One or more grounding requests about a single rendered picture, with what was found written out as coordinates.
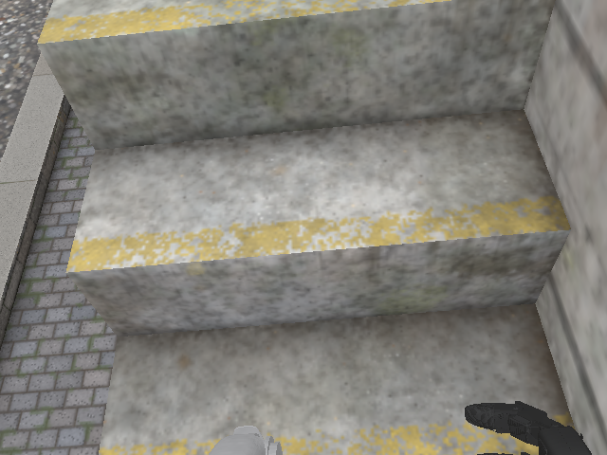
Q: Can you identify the left robot thigh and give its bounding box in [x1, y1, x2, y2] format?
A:
[209, 433, 283, 455]

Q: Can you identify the left robot shin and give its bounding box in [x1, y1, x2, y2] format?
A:
[233, 426, 264, 440]

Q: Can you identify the robot right hand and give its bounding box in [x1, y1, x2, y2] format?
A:
[465, 401, 592, 455]

